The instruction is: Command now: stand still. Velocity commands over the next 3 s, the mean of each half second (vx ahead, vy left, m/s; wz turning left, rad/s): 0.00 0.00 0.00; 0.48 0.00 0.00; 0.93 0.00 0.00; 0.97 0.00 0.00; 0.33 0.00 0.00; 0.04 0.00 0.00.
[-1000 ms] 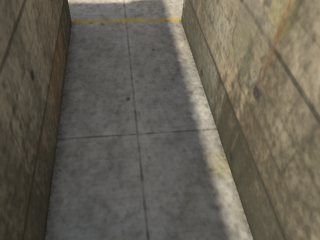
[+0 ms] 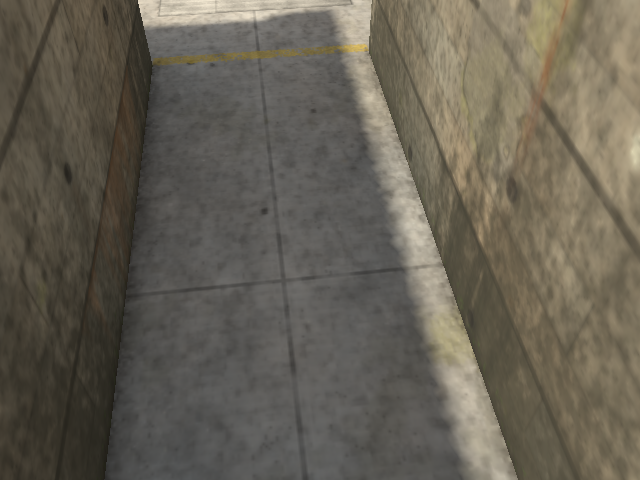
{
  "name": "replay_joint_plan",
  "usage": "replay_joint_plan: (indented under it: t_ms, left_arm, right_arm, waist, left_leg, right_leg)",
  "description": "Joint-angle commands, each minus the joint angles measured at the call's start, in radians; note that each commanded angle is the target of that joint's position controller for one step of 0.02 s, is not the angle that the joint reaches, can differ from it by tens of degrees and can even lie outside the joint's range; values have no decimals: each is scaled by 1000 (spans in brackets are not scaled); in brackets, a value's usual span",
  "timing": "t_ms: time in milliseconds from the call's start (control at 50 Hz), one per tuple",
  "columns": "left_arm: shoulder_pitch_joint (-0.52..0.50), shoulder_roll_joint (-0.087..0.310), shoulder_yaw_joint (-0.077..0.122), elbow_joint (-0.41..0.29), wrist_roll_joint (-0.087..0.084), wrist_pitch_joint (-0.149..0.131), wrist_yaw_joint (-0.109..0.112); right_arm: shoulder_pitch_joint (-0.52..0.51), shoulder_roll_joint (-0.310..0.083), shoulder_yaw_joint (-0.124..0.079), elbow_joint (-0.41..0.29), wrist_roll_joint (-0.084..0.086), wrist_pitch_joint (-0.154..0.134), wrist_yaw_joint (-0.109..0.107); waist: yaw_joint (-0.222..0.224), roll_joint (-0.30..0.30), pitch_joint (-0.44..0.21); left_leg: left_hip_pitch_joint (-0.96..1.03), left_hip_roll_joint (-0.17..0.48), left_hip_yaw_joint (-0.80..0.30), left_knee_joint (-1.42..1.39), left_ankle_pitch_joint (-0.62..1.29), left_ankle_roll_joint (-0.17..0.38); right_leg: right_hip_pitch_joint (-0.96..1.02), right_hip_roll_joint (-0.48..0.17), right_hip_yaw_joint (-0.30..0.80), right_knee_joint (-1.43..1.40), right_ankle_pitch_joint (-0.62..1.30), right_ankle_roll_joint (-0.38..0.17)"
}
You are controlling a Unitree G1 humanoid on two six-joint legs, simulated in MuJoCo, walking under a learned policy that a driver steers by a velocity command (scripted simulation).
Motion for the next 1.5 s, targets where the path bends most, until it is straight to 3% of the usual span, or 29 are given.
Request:
replay_joint_plan:
  t_ms: [20, 60, 180, 560, 580, 620, 640, 660, 720, 820, 880, 900, 920, 940, 960, 980, 1000, 1020, 1080, 1140, 1240, 1320, 1340, 1380, 1420, 1440, 1460, 1480, 1500]
  left_arm:
    - [55, 78, 9, -8, 0, -7, 3]
    - [83, 68, 2, 1, 9, -13, -3]
    - [75, 100, 6, -13, 2, -16, 2]
    - [104, 90, -1, -35, 3, -10, 1]
    - [138, 122, 14, -29, 5, -5, -2]
    - [240, 216, 49, -27, 7, 6, -10]
    - [262, 259, 64, -34, 1, -4, -13]
    - [262, 234, 62, -48, 12, -20, -16]
    - [187, 243, 77, -97, 28, -74, -37]
    - [129, 233, 87, -150, 4, -108, -63]
    - [78, 295, 100, -186, 6, -109, -86]
    - [41, 301, 92, -184, 17, -107, -93]
    - [41, 258, 73, -194, 32, -108, -98]
    - [85, 122, 32, -234, 23, -106, -109]
    - [58, 63, 21, -252, 32, -106, -101]
    - [57, 126, 29, -273, 11, -106, -103]
    - [22, 173, 35, -280, 23, -109, -109]
    - [13, 173, 32, -283, 28, -98, -116]
    - [-45, 150, 25, -319, 38, -43, -136]
    - [-165, 154, 24, -369, 35, -13, -137]
    - [-354, 162, 21, -442, 25, -9, -143]
    - [-431, 164, 16, -462, 25, -18, -163]
    - [-456, 148, 7, -471, 27, -22, -162]
    - [-476, 163, 12, -484, 30, -29, -137]
    - [-198, 251, 46, -408, 61, -28, -102]
    - [72, 285, 71, -334, 54, -40, -82]
    - [203, 367, 97, -302, 85, -54, -63]
    - [216, 408, 106, -304, 86, -70, -82]
    - [134, 345, 97, -306, 55, -79, -90]
  right_arm:
    - [25, -88, -12, -21, 0, -8, -3]
    - [35, -67, -7, -25, -7, -10, 0]
    - [22, -85, -6, -38, 1, -9, -4]
    - [48, -85, 5, -46, 6, -12, -6]
    - [51, -94, -1, -49, 7, -9, -5]
    - [-64, -118, -16, -118, -14, -2, 14]
    - [-164, -78, -7, -179, -27, -9, 24]
    - [-249, -100, -14, -228, -29, -23, 28]
    - [-208, -119, -26, -249, -15, -54, 57]
    - [-318, -103, -27, -335, -19, -35, 94]
    - [-120, -145, -48, -285, -23, -44, 85]
    - [47, -178, -60, -218, -22, -35, 76]
    - [271, -234, -84, -145, -38, -42, 62]
    - [427, -360, -104, -121, -85, -61, 46]
    - [326, -353, -82, -153, -66, -78, 46]
    - [152, -331, -83, -199, -52, -78, 45]
    - [75, -292, -74, -225, -41, -85, 46]
    - [54, -270, -66, -227, -27, -94, 44]
    - [95, -190, -27, -197, -22, -118, 22]
    - [170, -213, -31, -182, 6, -137, 14]
    - [247, -201, -33, -188, 23, -154, 34]
    - [283, -189, -32, -177, 6, -157, 37]
    - [290, -208, -36, -172, 7, -153, 37]
    - [324, -235, -32, -146, 12, -147, 40]
    - [283, -325, -64, -154, -10, -127, 27]
    - [222, -318, -58, -168, -19, -115, 24]
    - [277, -187, -31, -199, 0, -113, 44]
    - [372, -88, -5, -222, 34, -141, 64]
    - [188, -176, -22, -251, 10, -148, 57]
  waist:
    - [0, -19, 46]
    - [-4, -13, 44]
    - [-6, 1, 54]
    - [-4, -8, 17]
    - [11, -28, -11]
    - [86, -122, 104]
    - [112, -184, 213]
    - [133, -150, 274]
    - [76, -104, 171]
    - [62, -134, 136]
    - [-26, -116, 74]
    - [-117, -65, -17]
    - [-209, 55, -126]
    - [-217, 393, -201]
    - [-160, 411, -151]
    - [-57, 239, -71]
    - [-38, 99, -67]
    - [-12, 58, -92]
    - [14, 107, -35]
    - [13, 56, 61]
    - [-12, 59, 125]
    - [-29, 75, 139]
    - [-39, 65, 145]
    - [-39, 103, 81]
    - [92, 185, -78]
    - [231, 190, -172]
    - [208, -2, -297]
    - [123, -206, -458]
    - [141, -76, -289]
  left_leg:
    - [2, 92, -93, -48, 76, 43]
    - [14, 90, -86, -33, 98, 41]
    - [11, 90, -84, -24, 112, 39]
    - [24, 97, -69, -4, 174, 44]
    - [-4, 53, -34, 47, -40, 65]
    - [-302, -15, 33, 254, -430, 85]
    - [-465, 4, 75, 387, -348, 78]
    - [-597, 58, 19, 518, -311, 74]
    - [-692, 109, -22, 582, -205, 59]
    - [-435, 86, 57, 324, -49, 21]
    - [-121, 44, 120, 257, -6, 36]
    - [72, 5, 152, 242, -74, 42]
    - [309, -14, 162, 233, -167, 51]
    - [396, 282, -316, 0, -667, 108]
    - [232, 374, -811, -249, -962, 137]
    - [169, 396, -769, -204, -895, 130]
    - [117, 372, -623, -142, -746, 129]
    - [89, 323, -501, -126, -607, 120]
    - [5, 271, -376, -195, -507, 128]
    - [-19, 268, -285, -262, -383, 151]
    - [-36, 209, -62, -361, -85, 138]
    - [66, 216, 13, -400, 42, 130]
    - [89, 216, 58, -390, 191, 130]
    - [216, 241, 90, -242, 853, 137]
    - [270, 263, 99, 161, 1259, 141]
    - [117, 240, 95, 477, 1176, 152]
    - [-254, 120, 94, 914, 605, 144]
    - [-522, -52, -86, 1166, -238, 142]
    - [-634, 11, -160, 1167, -159, 173]
  right_leg:
    - [-88, -113, 103, -77, 129, -55]
    - [-97, -108, 102, -65, 109, -57]
    - [-111, -101, 107, -48, 132, -50]
    - [-72, -101, 108, -21, 214, -46]
    - [-44, -74, 102, -16, -50, -69]
    - [-40, -192, 333, -157, -661, -190]
    - [-41, -328, 500, -260, -758, -268]
    - [-29, -393, 579, -301, -667, -308]
    - [127, -335, 429, -271, -392, -265]
    - [-63, -248, 213, -326, -221, -197]
    - [-182, -251, 125, -247, -44, -186]
    - [-228, -186, 60, -59, 114, -171]
    - [-333, -103, -8, 266, 224, -153]
    - [-563, 35, -55, 742, -125, -108]
    - [-699, 139, 198, 1001, -230, -131]
    - [-793, 67, 221, 1134, -102, -157]
    - [-802, -1, 188, 1104, -4, -158]
    - [-772, -34, 184, 1043, 41, -156]
    - [-759, -52, 186, 938, 78, -104]
    - [-857, -39, 173, 827, 182, -45]
    - [-774, -33, 36, 520, 367, -11]
    - [-658, -67, -24, 327, 447, -62]
    - [-598, -50, -56, 254, 438, -81]
    - [-482, 41, -138, 228, 296, -119]
    - [-270, 123, -159, 281, 31, -145]
    - [14, 88, -93, 235, -6, -175]
    - [338, -170, 268, 174, -461, -238]
    - [470, -411, 965, -78, -876, -355]
    - [349, -333, 900, -113, -744, -298]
